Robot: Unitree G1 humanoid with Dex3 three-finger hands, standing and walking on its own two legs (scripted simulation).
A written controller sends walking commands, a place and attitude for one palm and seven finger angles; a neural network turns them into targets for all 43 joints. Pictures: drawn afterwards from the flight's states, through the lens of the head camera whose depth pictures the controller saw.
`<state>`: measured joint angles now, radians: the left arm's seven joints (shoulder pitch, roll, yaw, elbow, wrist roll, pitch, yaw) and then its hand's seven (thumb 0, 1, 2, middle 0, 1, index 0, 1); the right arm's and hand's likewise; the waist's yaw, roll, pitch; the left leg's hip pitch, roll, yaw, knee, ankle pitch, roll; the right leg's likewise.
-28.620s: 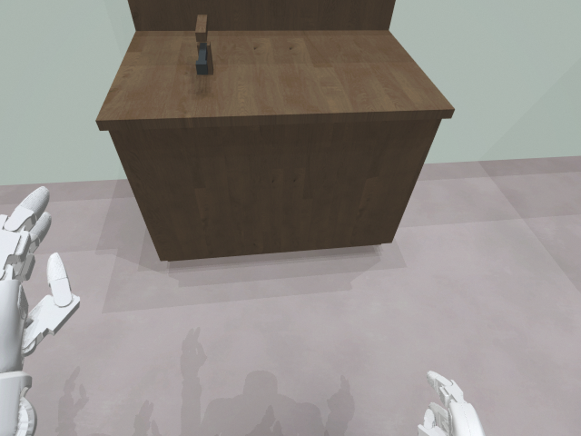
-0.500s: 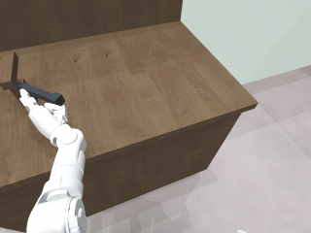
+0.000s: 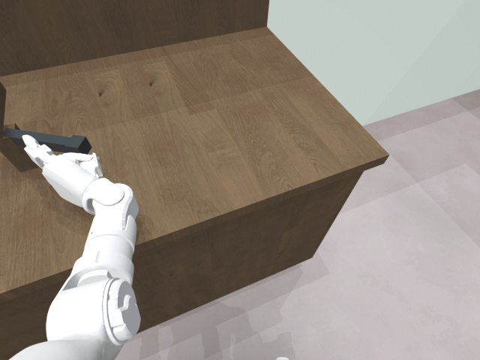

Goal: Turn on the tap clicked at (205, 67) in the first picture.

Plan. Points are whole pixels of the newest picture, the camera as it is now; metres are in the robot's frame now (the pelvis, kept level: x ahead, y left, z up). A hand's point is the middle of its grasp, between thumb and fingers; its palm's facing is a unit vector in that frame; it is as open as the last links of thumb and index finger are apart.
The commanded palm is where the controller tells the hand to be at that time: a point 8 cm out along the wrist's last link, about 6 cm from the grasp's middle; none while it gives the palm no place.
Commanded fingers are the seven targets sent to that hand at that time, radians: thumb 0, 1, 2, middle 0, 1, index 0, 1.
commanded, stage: push the lever round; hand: left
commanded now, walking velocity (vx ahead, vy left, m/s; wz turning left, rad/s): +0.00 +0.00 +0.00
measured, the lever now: (78, 146) +0.47 +0.28 +0.08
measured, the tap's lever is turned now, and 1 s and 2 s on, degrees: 57 83 83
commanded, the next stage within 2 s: lift the hand up off the lever in 0.62 s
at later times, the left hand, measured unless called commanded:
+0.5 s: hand (111, 147) +0.47 +0.23 +0.07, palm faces +0.86 -0.49 -0.12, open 8.2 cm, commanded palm +0.42 +0.24 +0.08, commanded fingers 0.00 0.90 0.90 -0.15 -0.15 -0.15 -0.15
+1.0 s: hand (108, 137) +0.49 +0.24 +0.08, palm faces +0.85 -0.52 -0.11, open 8.0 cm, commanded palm +0.43 +0.24 +0.09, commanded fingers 0.00 0.90 0.90 -0.15 -0.15 -0.15 -0.15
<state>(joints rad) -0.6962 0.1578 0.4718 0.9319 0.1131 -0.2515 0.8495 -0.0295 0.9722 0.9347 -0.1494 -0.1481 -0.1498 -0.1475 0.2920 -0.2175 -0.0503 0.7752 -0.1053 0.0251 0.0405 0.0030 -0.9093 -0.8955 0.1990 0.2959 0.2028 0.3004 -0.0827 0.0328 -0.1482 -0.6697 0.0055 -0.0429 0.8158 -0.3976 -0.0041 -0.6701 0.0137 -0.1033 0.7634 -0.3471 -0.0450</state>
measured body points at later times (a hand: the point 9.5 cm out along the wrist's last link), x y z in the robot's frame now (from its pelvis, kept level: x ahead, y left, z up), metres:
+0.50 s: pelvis +0.00 -0.01 -0.01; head +0.07 +0.00 +0.44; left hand +0.42 +0.25 +0.08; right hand +0.03 -0.26 -0.14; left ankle -0.01 +0.12 -0.70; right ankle +0.01 -0.09 -0.70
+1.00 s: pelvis +0.00 -0.01 +0.00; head +0.08 +0.00 +0.44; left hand +0.44 +0.26 +0.09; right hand -0.01 -0.26 -0.13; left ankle -0.01 +0.12 -0.70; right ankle +0.01 -0.09 -0.70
